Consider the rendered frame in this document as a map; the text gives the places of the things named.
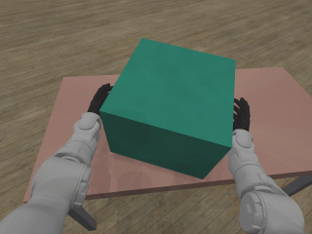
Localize left robot forearm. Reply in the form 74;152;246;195
30;112;101;198

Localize robot right hand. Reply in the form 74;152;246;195
232;97;251;132

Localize right robot forearm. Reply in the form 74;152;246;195
226;129;305;233

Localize robot left upper arm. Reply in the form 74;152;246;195
0;156;92;234

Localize table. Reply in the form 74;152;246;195
23;66;312;231

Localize robot left hand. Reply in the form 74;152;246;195
87;83;113;119

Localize robot right upper arm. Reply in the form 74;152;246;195
239;190;310;234

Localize carton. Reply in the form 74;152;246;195
99;38;236;179

